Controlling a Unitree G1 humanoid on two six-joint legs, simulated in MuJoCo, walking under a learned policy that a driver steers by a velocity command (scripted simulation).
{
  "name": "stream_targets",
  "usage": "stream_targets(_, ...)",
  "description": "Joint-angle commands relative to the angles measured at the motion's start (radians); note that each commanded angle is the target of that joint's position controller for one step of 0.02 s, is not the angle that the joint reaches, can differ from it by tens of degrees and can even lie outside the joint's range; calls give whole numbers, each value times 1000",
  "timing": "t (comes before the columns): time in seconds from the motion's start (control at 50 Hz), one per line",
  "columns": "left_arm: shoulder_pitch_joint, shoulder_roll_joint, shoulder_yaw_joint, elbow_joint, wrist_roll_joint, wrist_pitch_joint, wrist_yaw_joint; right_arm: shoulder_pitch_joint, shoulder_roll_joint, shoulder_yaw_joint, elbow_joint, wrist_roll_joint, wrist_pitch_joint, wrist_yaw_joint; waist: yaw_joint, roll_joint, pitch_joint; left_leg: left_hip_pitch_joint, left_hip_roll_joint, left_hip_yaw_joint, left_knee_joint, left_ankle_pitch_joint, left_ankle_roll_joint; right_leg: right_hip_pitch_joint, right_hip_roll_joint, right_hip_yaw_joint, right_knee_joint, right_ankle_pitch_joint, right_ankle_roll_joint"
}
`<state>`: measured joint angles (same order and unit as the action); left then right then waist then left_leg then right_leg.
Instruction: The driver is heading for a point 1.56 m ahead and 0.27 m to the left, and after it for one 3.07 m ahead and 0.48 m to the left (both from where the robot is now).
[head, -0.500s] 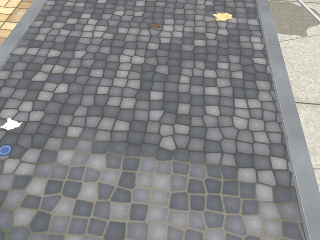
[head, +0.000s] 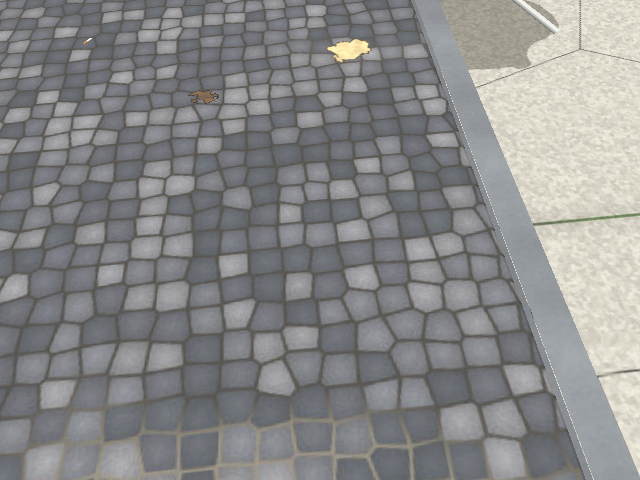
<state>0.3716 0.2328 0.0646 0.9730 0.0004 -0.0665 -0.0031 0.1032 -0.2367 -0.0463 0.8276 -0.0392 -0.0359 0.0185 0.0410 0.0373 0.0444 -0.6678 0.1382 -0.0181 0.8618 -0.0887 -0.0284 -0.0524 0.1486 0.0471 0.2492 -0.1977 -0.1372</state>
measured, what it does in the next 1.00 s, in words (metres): walks ahead: left foot, then right foot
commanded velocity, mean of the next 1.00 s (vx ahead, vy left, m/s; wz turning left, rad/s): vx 0.50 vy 0.00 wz -0.07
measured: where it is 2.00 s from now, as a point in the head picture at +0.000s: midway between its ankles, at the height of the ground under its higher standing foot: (364, 260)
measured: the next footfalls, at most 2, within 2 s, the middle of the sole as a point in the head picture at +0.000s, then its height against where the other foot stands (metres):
left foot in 0.22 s outside the picture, level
right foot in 0.78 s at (396, 427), level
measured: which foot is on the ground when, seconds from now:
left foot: up 0.00-0.20, down 0.22-0.80, up 0.82-1.00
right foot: down 0.00-0.22, up 0.24-0.76, down 0.78-1.00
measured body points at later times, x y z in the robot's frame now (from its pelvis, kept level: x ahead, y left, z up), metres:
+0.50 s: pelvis +0.28 +0.06 +0.00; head +0.30 +0.07 +0.45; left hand +0.38 +0.31 -0.14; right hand +0.27 -0.20 -0.13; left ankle +0.27 +0.12 -0.75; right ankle +0.33 -0.10 -0.67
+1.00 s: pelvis +0.54 -0.02 +0.00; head +0.55 -0.03 +0.45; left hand +0.57 +0.24 -0.13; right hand +0.60 -0.27 -0.15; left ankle +0.55 +0.14 -0.67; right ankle +0.55 -0.07 -0.75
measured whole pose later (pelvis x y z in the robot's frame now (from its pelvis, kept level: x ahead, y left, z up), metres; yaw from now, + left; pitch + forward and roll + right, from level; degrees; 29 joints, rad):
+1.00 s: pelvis +0.54 -0.02 +0.00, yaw -2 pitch -1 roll +0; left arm 0.31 0.22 0.05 0.98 0.01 -0.09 -0.01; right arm 0.25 -0.24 -0.05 0.93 -0.03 -0.04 0.02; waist 0.00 0.04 0.04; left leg -0.51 0.08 0.00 1.06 -0.25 0.05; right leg -0.15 0.07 -0.09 0.31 -0.16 -0.10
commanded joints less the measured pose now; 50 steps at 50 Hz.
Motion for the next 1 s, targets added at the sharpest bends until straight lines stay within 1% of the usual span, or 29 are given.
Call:
stream_targets(0.02, 96, 119, 16, -22, 3, -12, 6, -79, -54, -4, -73, 7, -4, 6, 27, -97, 5, -17, -39, 53, -97, 97, 10, 43, -258, 148, -62, 476, -51)
stream_targets(0.08, 133, 122, 10, -12, 13, -13, 15, -169, -56, 4, -107, 11, -11, 10, 55, -98, 27, -32, -65, 67, -192, 97, 31, 128, -283, 156, -49, 502, -57)
stream_targets(0.12, 140, 132, 8, -6, 20, -13, 22, -199, -63, 6, -127, 14, -19, 12, 54, -104, 39, -15, -83, 68, -247, 64, 55, 174, -311, 164, -30, 545, -65)
stream_targets(0.16, 105, 148, 9, -7, 24, -17, 28, -143, -79, 1, -121, 16, -27, 10, 7, -110, 33, 88, -110, 69, -306, -2, 91, 179, -328, 148, 20, 681, -49)
stream_targets(0.2, 71, 167, 12, -7, 28, -21, 26, 48, -113, -17, -61, 20, -35, -8, -77, -112, -57, 338, -176, 89, -356, -66, 130, 158, -305, 118, 212, 914, -21)
stream_targets(0.22, 56, 163, 9, -9, 23, -23, 21, 210, -135, -29, -12, 12, -44, -20, -153, -77, -143, 556, -152, 67, -409, -19, 159, 73, -265, 82, 403, 838, -6)
stream_targets(0.24, 72, 118, -4, -40, 16, -28, 17, 378, -210, -47, 13, -12, -49, -35, -197, 30, -275, 804, 73, -181, -408, -105, 209, -112, -201, 42, 693, 487, 8)
stream_targets(0.26, 215, 43, -13, -27, -22, -23, 9, 384, -280, -68, 29, -17, -41, -23, -120, 270, -358, 1002, 295, -653, -525, -127, 360, -439, -6, -13, 1021, -310, 49)
stream_targets(0.28, 135, 138, 2, -23, 15, -17, 15, 289, -187, -50, 15, 16, -31, -11, -98, 65, -230, 880, 241, -656, -587, -254, 321, -534, -78, 71, 1073, -271, 27)
stream_targets(0.3, 47, 131, 5, -47, 18, -18, 7, 186, -131, -34, -3, 25, -32, -8, -73, 6, -97, 726, 208, -489, -611, -237, 299, -540, -122, 62, 1035, -172, 29)
stream_targets(0.32, 6, 109, -1, -59, 18, -18, 2, 151, -96, -24, 1, 19, -38, -4, -56, -30, -44, 633, 162, -389, -642, -139, 277, -519, -154, 49, 989, -122, 33)
stream_targets(0.34, -7, 97, -2, -62, 26, -9, -4, 155, -81, -18, 15, 20, -44, -7, -40, -12, -19, 576, 123, -306, -660, -59, 256, -495, -178, 38, 950, -107, 41)
stream_targets(0.38, 17, 69, -9, -56, 38, 11, -16, 187, -64, -9, 48, 25, -58, -9, -13, 32, -26, 525, 80, -216, -688, 45, 236, -440, -197, 13, 897, -87, 64)
stream_targets(0.42, -12, 59, -12, -65, 41, 21, -24, 232, -86, -14, 74, 32, -70, -8, -8, 30, -20, 524, 70, -169, -711, 102, 244, -476, -213, -13, 859, -62, 82)
stream_targets(0.5, -192, 56, -19, -125, 37, 26, -31, 302, -95, -14, 106, 34, -68, -8, -40, 21, 32, 554, 43, -104, -761, 133, 241, -602, -252, -58, 701, 70, 117)
stream_targets(0.56, -303, 36, -31, -160, 30, 22, -33, 342, -93, -12, 124, 34, -67, -9, -67, 26, 40, 576, 21, -55, -754, 201, 222, -583, -241, -89, 531, 159, 127)
stream_targets(0.66, -419, 43, -37, -200, 24, 16, -29, 404, -104, -12, 154, 25, -63, -18, -97, 38, 49, 691, 60, -45, -708, 302, 218, -548, -208, -108, 365, 173, 102)
stream_targets(0.72, -393, 63, -28, -202, 25, 5, -23, 382, -121, -17, 162, 18, -56, -28, -64, 42, 39, 752, 91, -40, -624, 463, 203, -467, -179, -112, 300, 73, 60)
stream_targets(0.74, -326, 75, -20, -181, 27, 0, -18, 367, -128, -19, 163, 17, -54, -30, -33, 45, 5, 755, 86, -28, -542, 587, 190, -374, -151, -122, 273, 38, 42)
stream_targets(0.76, -190, 87, -9, -134, 32, -9, -10, 352, -130, -19, 163, 20, -49, -29, 27, 22, -62, 734, 56, 2, -384, 652, 173, -211, -119, -140, 205, 59, 19)
stream_targets(0.78, -19, 133, 9, -82, 50, -20, 1, 349, -112, -11, 151, 25, -49, -28, 86, -17, -167, 597, 12, 34, -169, 510, 153, 36, -186, -66, 199, 56, -19)
stream_targets(0.8, 114, 234, 34, -70, 74, -24, 12, 399, -30, 10, 108, 56, -51, -20, 91, -192, -309, 293, -101, 102, 188, 63, 109, 320, -476, 328, 155, -66, -108)
stream_targets(0.82, 94, 249, 43, -63, 38, -6, 2, 443, -64, -6, 121, 51, -48, -21, 62, -267, -355, 108, -212, 27, 391, -439, 109, 357, -578, 641, 27, -65, -182)
stream_targets(0.84, -14, 192, 31, -78, 14, 2, -4, 367, -111, -20, 114, 31, -42, -23, 22, -142, -197, 39, -137, -34, 432, -367, 121, 228, -529, 498, 21, -114, -155)
stream_targets(0.86, -90, 127, 14, -91, 11, -4, -8, 301, -90, -15, 99, 27, -47, -16, 4, -92, -90, 42, -101, -34, 390, -287, 120, 85, -484, 374, -18, -78, -132)
stream_targets(0.88, -128, 90, 3, -89, 15, -10, -8, 281, -68, -13, 99, 27, -45, -12, -27, -81, -37, 81, -67, -29, 324, -237, 118, -13, -430, 280, -59, -32, -92)
stream_targets(0.92, -123, 61, -7, -64, 13, -24, -1, 300, -46, -10, 110, 2, -20, 1, -68, -103, -16, 159, -44, -19, 257, -198, 96, -106, -368, 169, -96, 80, -57)
stream_targets(0.96, -71, 79, -3, -38, 8, -39, -1, 284, -40, -11, 105, 1, -6, 10, -77, -94, -23, 149, -42, 0, 235, -164, 80, -102, -355, 124, -113, 177, -67)
stream_targets(1.0, -33, 95, 0, -19, 5, -44, -1, 209, -44, -13, 82, 2, 2, 14, -71, -88, 3, 78, -25, 15, 186, -101, 62, -88, -346, 91, -142, 184, -72)
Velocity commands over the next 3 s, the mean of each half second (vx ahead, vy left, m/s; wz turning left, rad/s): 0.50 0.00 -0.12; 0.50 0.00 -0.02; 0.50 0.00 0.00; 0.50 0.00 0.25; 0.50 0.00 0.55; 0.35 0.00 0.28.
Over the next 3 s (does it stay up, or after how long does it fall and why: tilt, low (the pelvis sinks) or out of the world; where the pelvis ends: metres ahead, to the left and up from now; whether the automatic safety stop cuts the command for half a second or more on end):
stays up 1.52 0.18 -0.02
